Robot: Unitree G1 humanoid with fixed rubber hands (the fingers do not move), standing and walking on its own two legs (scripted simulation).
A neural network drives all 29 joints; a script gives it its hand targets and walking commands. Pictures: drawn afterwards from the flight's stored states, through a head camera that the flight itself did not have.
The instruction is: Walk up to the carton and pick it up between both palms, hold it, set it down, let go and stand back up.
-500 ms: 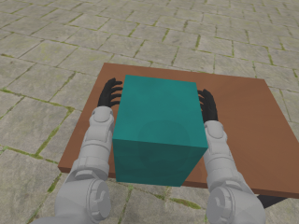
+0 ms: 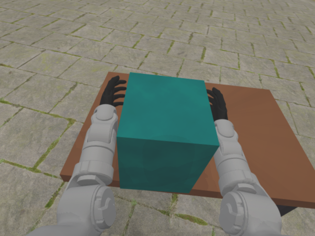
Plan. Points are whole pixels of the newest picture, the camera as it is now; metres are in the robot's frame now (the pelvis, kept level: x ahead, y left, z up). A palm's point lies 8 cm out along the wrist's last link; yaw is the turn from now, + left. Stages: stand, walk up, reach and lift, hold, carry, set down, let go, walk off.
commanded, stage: reach and lift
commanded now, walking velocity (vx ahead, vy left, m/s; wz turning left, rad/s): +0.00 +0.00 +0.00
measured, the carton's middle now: (160, 135) +0.37 -0.01 +0.07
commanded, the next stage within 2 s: hold in 1.86 s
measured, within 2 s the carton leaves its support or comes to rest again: neither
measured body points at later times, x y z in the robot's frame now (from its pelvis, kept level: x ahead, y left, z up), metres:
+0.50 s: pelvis -0.01 +0.00 +0.00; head -0.04 +0.03 +0.45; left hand +0.40 +0.13 +0.18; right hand +0.39 -0.16 +0.16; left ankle -0.03 +0.10 -0.75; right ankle +0.03 -0.11 -0.75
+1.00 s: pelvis -0.02 +0.00 +0.00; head -0.05 +0.02 +0.45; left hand +0.38 +0.13 +0.21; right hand +0.37 -0.16 +0.19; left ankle -0.03 +0.10 -0.75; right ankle +0.03 -0.11 -0.75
